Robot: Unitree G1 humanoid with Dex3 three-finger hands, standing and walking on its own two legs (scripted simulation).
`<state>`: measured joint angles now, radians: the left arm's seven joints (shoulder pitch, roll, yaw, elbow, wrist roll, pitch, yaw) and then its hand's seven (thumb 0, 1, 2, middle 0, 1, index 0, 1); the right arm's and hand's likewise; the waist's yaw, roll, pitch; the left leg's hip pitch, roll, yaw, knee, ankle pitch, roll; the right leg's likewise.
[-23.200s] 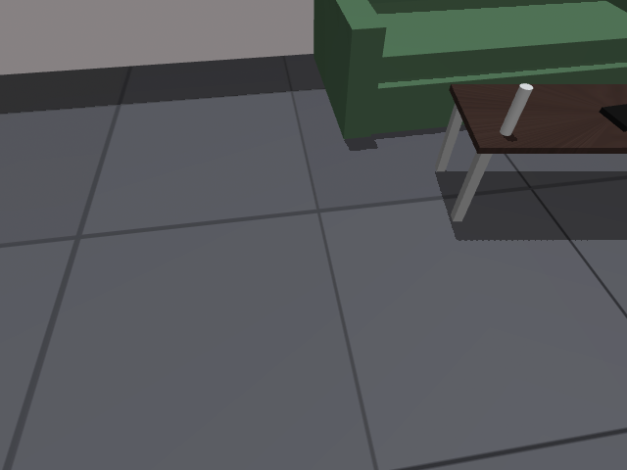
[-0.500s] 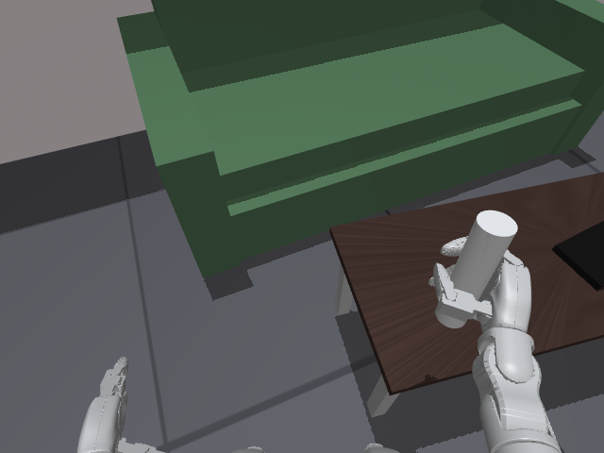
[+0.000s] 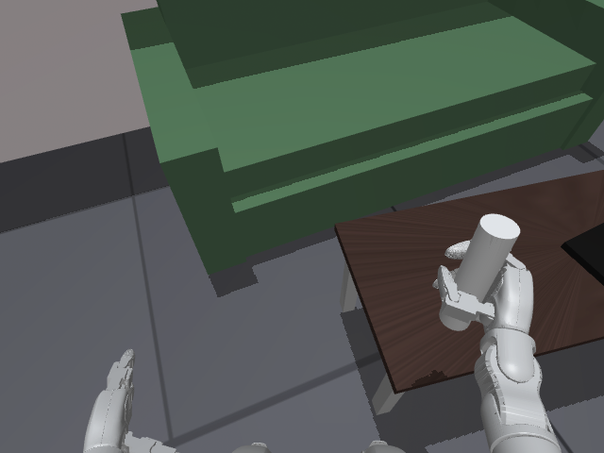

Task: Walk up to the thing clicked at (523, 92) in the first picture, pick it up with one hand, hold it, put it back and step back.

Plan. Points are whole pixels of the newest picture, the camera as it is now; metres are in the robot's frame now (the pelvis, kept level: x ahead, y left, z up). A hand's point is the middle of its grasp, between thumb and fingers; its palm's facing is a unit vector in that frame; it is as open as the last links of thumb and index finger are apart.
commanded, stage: crouch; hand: right
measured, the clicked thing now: (474, 278) +0.33 -0.19 +0.05
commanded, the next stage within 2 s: lower in 0.88 s
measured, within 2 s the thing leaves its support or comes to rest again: neither
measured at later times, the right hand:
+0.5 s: hand (446, 281) +0.39 -0.20 -0.07, palm faces +0.26 +0.96 -0.01, open 5.8 cm
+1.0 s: hand (444, 286) +0.41 -0.22 -0.12, palm faces +0.27 +0.96 -0.01, open 5.8 cm
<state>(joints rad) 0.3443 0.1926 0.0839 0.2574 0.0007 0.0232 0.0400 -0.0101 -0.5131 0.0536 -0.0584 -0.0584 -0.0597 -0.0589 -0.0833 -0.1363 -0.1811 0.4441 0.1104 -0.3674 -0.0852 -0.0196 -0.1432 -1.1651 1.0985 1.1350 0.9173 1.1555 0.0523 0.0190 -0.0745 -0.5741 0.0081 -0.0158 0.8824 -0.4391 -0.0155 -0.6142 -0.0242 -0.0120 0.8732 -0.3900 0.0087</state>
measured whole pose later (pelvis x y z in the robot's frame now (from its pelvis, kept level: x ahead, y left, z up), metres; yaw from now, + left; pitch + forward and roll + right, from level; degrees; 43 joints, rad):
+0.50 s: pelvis -0.02 -0.01 -0.06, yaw +1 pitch +19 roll +2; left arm 0.40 0.23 0.10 0.04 0.07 0.00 -0.03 -0.01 -0.51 0.06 -0.07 -0.06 -0.07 -0.06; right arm -0.38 -0.26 -0.40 0.86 0.06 -0.59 -0.05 -0.02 -0.15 -1.16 1.10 1.13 0.92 1.16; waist 0.17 0.05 -0.12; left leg -0.98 -0.02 0.00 1.17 -0.52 -0.02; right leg -1.04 -0.05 0.01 1.20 -0.49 0.01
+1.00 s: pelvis -0.01 +0.00 -0.09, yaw +2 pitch +24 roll +4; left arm 0.44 0.26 0.11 -0.13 0.09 0.00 -0.05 -0.01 -0.51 0.06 -0.07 -0.06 -0.07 -0.06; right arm -0.42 -0.33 -0.49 0.90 0.04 -0.62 -0.01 -0.02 -0.15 -1.16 1.10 1.13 0.91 1.16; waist 0.21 0.04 -0.16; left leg -1.15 -0.03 0.03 1.31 -0.59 -0.01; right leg -1.23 -0.06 0.05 1.36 -0.56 0.01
